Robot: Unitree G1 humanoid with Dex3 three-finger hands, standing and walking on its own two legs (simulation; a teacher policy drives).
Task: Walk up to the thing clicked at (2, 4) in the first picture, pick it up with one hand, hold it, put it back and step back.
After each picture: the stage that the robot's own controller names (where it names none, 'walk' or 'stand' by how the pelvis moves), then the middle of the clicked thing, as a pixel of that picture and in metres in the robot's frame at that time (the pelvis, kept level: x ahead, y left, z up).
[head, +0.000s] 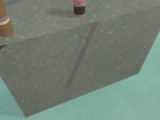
stand; out of the picture +0.66 +0.42 +0.11
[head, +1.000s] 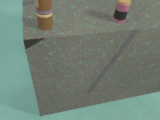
walk; (43, 1) +0.68 +0.20 +0.16
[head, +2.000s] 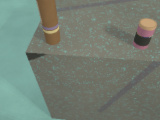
walk; (48, 17) +0.59 +0.22 +0.12
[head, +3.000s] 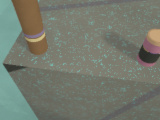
stand; (31, 21) +0.48 +0.21 +0.16
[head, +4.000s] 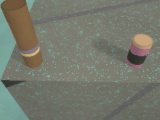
stand; (25, 37) +0.46 +0.22 +0.12
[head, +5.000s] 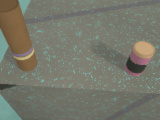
stand; (18, 40) +0.44 +0.23 +0.12
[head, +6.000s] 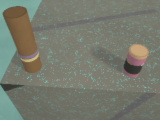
stand; (25, 43) +0.46 +0.24 +0.11
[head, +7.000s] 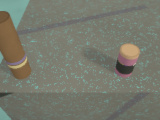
stand; (12, 49) +0.42 +0.27 +0.11
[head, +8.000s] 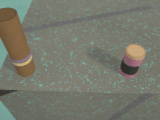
stand; (17, 47) +0.43 +0.25 +0.11
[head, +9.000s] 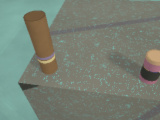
rise first; (43, 46) +0.46 +0.21 +0.12
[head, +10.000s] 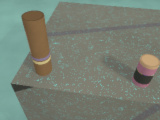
go down; (39, 46) +0.46 +0.19 +0.12
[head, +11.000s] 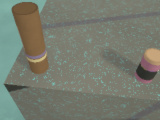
go down; (33, 42) +0.45 +0.19 +0.13
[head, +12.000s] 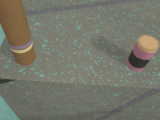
close in; (17, 31) +0.45 +0.20 +0.14
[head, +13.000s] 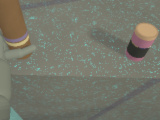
close; (12, 23) +0.46 +0.20 +0.16
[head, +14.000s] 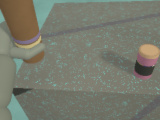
lift; (22, 22) +0.35 +0.16 +0.30
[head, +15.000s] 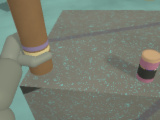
lift; (32, 30) +0.34 +0.16 +0.29
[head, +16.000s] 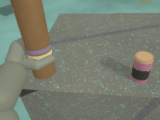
hold; (35, 35) +0.34 +0.15 +0.28
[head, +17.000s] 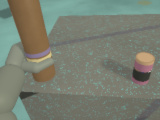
hold; (34, 38) +0.34 +0.15 +0.28
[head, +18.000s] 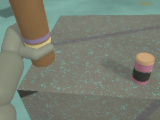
crouch; (32, 21) +0.33 +0.14 +0.33
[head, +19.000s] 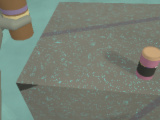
crouch; out of the picture +0.42 +0.21 +0.33
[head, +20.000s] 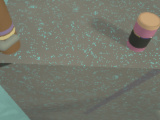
lower; out of the picture +0.47 +0.24 +0.17
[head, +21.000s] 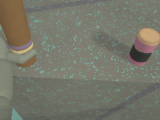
lower; (16, 31) +0.44 +0.20 +0.16
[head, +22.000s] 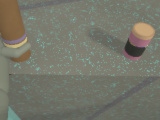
lower; (10, 25) +0.46 +0.21 +0.16
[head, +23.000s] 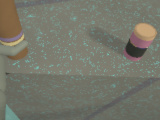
lower; (6, 22) +0.46 +0.21 +0.16
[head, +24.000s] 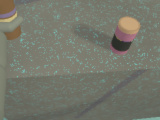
loosen; out of the picture +0.53 +0.19 +0.20
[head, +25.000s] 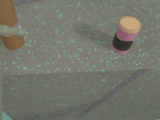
withdraw; (3, 13) +0.51 +0.20 +0.16
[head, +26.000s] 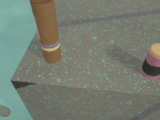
sink last; (48, 32) +0.49 +0.18 +0.14
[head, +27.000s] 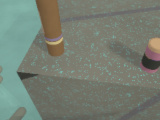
stand; (51, 27) +0.52 +0.18 +0.13
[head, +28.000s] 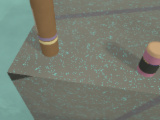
stand; (46, 25) +0.51 +0.18 +0.13
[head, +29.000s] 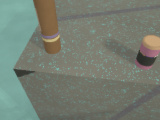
walk; (48, 24) +0.54 +0.17 +0.14
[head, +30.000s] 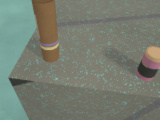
stand; (47, 31) +0.50 +0.17 +0.14
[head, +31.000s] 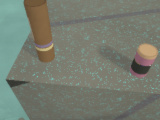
sink last; (41, 33) +0.51 +0.19 +0.12
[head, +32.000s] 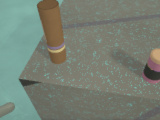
stand; (54, 35) +0.50 +0.17 +0.12
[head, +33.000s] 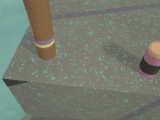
walk; (41, 28) +0.48 +0.18 +0.14
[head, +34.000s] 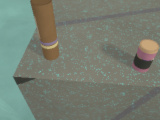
stand; (47, 31) +0.53 +0.17 +0.12
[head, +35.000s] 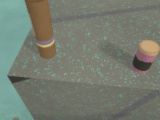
sink last; (43, 29) +0.52 +0.18 +0.12
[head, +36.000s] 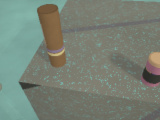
stand; (53, 39) +0.49 +0.18 +0.12
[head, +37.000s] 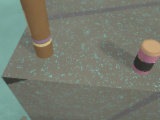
stand; (39, 27) +0.50 +0.18 +0.13
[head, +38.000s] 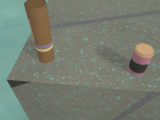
stand; (41, 34) +0.51 +0.19 +0.12
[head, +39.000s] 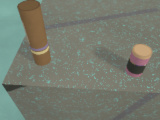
stand; (37, 36) +0.50 +0.20 +0.11
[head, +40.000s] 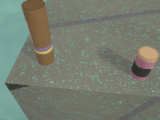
stand; (40, 36) +0.49 +0.19 +0.11
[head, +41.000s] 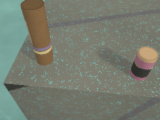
stand; (39, 36) +0.49 +0.19 +0.11
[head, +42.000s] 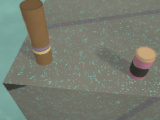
stand; (38, 36) +0.49 +0.19 +0.11
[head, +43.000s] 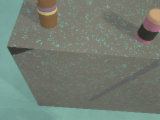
walk; out of the picture +0.58 +0.16 +0.12
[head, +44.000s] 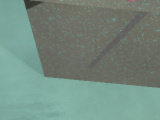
walk; out of the picture +0.86 +0.22 +0.13
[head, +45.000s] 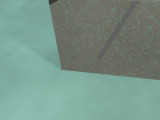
stand; out of the picture +1.15 +0.17 +0.13
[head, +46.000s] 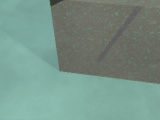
stand; out of the picture +1.12 +0.14 +0.12
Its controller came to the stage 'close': yes
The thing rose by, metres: 0.22
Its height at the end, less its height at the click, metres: +0.00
